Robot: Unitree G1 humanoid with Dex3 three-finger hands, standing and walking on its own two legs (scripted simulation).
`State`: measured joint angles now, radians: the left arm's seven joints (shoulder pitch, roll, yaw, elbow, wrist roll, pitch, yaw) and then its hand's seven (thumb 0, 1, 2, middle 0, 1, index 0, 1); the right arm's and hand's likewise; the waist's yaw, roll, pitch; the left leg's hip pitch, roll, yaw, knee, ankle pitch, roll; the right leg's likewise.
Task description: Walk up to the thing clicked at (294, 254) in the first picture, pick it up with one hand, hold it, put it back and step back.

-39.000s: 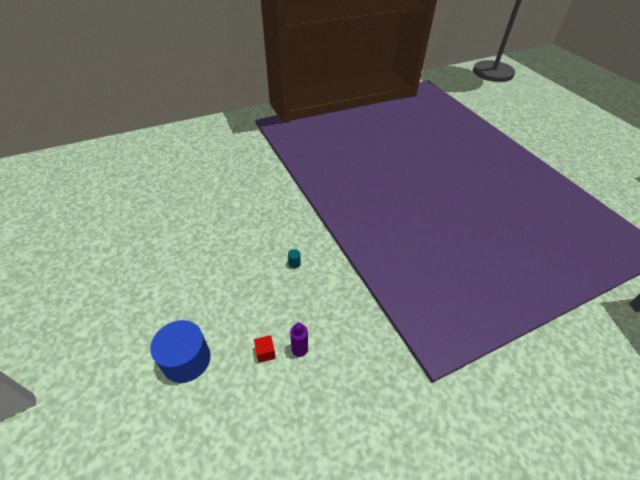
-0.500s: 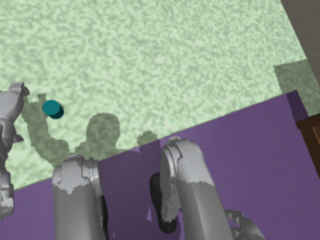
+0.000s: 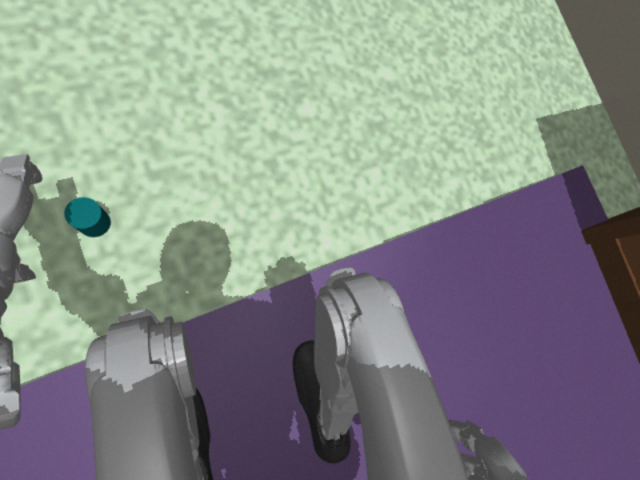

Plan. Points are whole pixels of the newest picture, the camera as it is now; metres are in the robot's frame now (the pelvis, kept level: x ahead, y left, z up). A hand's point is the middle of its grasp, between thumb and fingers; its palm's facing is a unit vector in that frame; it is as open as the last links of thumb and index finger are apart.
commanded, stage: approach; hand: left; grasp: from above
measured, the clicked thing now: (88, 218) +0.49 +0.24 -0.33
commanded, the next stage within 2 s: rest palm in 0.74 s
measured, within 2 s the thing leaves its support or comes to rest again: neither
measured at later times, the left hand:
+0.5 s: hand (85, 151) +0.54 +0.21 -0.17, palm faces -0.36 -0.02 -0.93, open 14.1 cm
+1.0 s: hand (45, 230) +0.45 +0.27 -0.22, palm faces -0.43 -0.07 -0.90, open 14.1 cm
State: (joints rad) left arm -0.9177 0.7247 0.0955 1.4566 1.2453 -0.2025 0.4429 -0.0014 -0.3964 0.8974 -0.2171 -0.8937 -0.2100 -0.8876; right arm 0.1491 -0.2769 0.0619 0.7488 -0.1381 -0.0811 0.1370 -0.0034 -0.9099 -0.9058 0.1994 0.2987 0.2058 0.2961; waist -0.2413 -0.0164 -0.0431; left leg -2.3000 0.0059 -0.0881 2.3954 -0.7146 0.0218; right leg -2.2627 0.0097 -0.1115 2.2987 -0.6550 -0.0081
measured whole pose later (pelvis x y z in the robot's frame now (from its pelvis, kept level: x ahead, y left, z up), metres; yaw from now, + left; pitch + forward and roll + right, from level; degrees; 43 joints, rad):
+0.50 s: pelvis +0.00 +0.00 -0.01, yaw -2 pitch +36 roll -8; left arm -1.19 0.72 0.04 1.61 1.27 -0.03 0.50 0.00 -0.54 1.00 -0.09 -1.04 -0.09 -1.03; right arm 0.19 -0.30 0.14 0.71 -0.15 -0.09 0.16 0.00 -0.91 -0.90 0.20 0.30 0.20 0.30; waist -0.38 0.01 -0.02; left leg -2.34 0.02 -0.11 2.42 -0.72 0.02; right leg -2.31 0.03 -0.13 2.31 -0.64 -0.01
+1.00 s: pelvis +0.00 +0.00 -0.02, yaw -1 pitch +33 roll -9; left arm -0.96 0.73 -0.01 1.46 1.24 -0.25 0.48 0.00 -0.51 0.96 -0.08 -1.04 -0.09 -1.02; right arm 0.13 -0.31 0.10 0.74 -0.17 -0.09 0.14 0.00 -0.91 -0.90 0.20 0.30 0.21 0.30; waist -0.26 -0.07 0.00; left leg -2.33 0.00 -0.11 2.45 -0.70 0.02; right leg -2.27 0.00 -0.13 2.34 -0.65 0.00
